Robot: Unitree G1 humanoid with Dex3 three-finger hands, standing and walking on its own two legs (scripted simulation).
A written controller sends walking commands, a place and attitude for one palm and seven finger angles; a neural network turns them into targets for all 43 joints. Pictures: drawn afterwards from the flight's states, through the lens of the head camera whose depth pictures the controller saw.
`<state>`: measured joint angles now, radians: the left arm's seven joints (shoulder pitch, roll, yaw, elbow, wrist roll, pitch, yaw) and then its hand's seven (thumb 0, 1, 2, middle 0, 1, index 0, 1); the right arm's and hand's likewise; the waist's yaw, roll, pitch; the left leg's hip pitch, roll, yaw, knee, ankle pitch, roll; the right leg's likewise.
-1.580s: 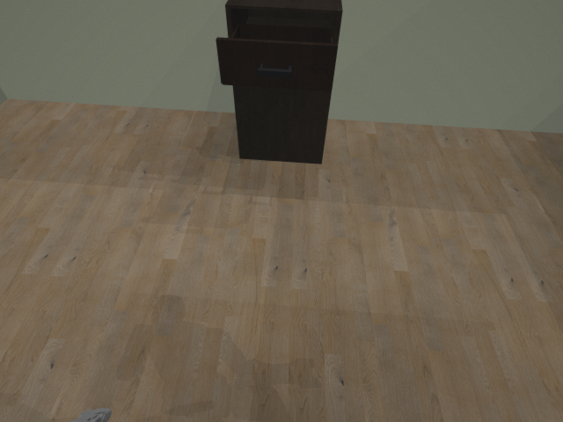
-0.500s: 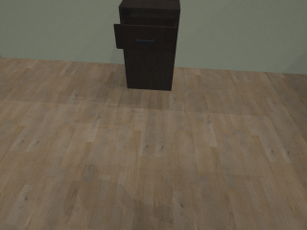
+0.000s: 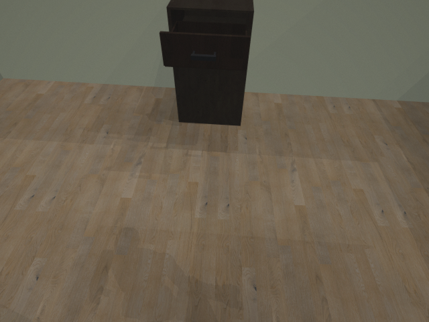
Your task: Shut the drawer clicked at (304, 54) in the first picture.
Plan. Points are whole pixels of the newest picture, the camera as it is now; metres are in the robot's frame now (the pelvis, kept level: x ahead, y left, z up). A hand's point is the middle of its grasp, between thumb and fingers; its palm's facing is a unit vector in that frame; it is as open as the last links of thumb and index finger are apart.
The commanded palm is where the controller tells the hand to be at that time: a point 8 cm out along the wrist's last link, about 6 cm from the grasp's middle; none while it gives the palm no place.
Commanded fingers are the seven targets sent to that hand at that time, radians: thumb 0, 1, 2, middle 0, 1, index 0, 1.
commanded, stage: walk to a spot facing it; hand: left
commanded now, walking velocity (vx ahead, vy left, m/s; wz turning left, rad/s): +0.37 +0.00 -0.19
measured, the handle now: (203, 55) +1.23 +0.13 -0.09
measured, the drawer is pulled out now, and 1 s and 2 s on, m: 0.30 0.30 0.30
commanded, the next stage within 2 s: turn to face it in 1.42 s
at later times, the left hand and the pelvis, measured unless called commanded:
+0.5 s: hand (151, 313) +0.18 +0.16 -0.19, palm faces -0.09 -0.97 -0.21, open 7.3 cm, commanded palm none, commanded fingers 0.00 0.90 0.90 -0.20 -0.30 -0.20 -0.30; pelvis +0.12 -0.03 -0.03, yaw -6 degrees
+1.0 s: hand (161, 276) +0.27 +0.15 -0.21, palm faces +0.01 -1.00 -0.10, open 7.4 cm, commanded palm none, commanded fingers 0.00 0.90 0.90 -0.20 -0.30 -0.20 -0.30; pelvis +0.32 +0.00 -0.02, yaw -5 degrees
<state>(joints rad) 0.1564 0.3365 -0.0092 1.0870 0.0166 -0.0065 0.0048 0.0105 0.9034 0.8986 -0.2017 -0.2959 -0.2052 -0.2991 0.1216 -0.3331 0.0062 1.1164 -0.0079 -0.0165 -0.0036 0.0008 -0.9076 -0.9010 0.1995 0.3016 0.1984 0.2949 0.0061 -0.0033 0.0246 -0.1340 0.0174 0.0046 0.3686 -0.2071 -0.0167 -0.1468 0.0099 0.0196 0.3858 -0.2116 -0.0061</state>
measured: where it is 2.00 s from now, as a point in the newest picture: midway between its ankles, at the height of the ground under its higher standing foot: (237, 242)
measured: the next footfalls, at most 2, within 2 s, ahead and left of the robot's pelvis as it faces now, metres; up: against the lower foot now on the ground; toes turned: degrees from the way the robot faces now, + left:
right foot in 0.48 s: +0.23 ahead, -0.14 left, +0.00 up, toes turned -13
left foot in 0.94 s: +0.45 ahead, +0.08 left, +0.00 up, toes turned +4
